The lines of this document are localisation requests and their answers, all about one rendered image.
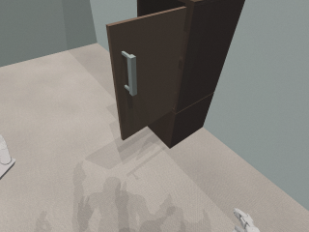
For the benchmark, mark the robot left hand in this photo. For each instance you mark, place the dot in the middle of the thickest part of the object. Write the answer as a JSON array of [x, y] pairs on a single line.
[[6, 162]]

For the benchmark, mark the handle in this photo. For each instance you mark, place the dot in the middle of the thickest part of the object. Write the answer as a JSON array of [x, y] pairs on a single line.
[[132, 73]]

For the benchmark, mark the cupboard door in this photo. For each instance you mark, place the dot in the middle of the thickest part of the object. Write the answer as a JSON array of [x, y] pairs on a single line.
[[156, 41]]

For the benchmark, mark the robot right hand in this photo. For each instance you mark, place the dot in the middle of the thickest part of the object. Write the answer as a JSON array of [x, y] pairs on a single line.
[[246, 222]]

